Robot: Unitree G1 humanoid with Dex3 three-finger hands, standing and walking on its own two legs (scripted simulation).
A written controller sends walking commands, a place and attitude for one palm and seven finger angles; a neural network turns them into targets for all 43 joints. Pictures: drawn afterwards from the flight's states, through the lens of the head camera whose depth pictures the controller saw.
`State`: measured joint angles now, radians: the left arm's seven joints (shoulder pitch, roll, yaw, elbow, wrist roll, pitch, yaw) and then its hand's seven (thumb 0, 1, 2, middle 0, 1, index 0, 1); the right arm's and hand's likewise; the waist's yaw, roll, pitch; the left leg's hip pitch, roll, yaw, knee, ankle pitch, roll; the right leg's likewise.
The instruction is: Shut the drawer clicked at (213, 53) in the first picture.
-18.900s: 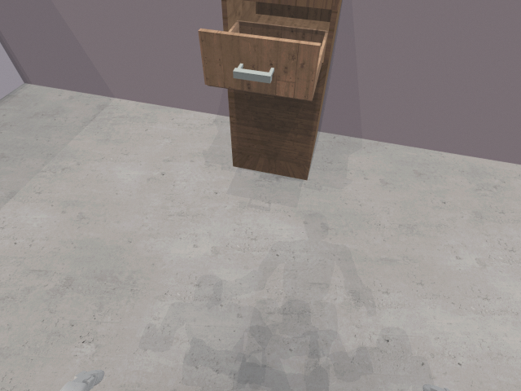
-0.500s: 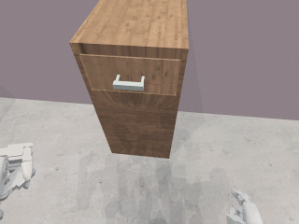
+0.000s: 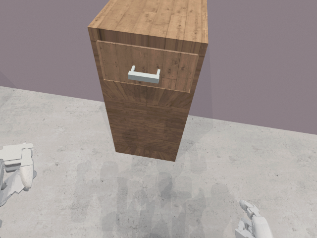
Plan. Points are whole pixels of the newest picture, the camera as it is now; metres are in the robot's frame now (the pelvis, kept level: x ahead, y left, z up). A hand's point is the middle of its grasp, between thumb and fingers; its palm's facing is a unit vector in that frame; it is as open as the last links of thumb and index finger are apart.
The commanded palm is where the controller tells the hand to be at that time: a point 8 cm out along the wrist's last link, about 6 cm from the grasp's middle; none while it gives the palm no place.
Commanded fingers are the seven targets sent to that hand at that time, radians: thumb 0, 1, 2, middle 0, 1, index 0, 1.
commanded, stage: step back with the hand held close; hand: left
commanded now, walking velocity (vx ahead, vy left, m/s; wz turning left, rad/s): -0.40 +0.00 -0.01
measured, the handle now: (144, 73) +0.69 +0.09 +0.00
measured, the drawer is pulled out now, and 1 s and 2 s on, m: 0.00 0.00 0.00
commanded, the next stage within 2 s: stop stepping back and stand still in 0.38 s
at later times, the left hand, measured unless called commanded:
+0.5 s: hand out of the picture +0.09 +0.15 +0.19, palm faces +0.09 -0.75 -0.65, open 3.2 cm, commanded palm +0.03 +0.22 +0.19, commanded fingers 0.00 0.90 0.90 -1.40 -1.60 -1.40 -1.60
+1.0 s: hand out of the picture -0.05 +0.20 +0.20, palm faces +0.38 -0.76 -0.53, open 3.2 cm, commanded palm -0.10 +0.24 +0.19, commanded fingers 0.00 0.90 0.90 -1.40 -1.60 -1.40 -1.60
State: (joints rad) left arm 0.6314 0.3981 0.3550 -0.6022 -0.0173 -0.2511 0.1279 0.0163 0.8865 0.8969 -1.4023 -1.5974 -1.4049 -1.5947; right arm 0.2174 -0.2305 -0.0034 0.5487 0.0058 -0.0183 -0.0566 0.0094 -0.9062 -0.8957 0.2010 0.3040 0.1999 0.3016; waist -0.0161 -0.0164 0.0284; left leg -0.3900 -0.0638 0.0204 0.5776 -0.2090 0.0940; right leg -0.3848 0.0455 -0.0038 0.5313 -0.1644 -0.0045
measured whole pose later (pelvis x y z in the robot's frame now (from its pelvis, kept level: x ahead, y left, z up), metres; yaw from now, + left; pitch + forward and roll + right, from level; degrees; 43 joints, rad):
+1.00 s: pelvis -0.23 -0.04 +0.01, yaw -1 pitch -1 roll +0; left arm 0.64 0.46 0.43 -0.59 -0.03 -0.23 0.15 0.02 0.89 0.90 -1.40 -1.60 -1.40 -1.59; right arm 0.25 -0.19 0.01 0.59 0.00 -0.07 -0.06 0.01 -0.91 -0.90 0.20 0.30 0.20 0.30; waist 0.00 -0.01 -0.02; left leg -0.46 -0.04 0.03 0.85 -0.42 0.02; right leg -0.24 0.04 -0.05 0.53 -0.33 -0.09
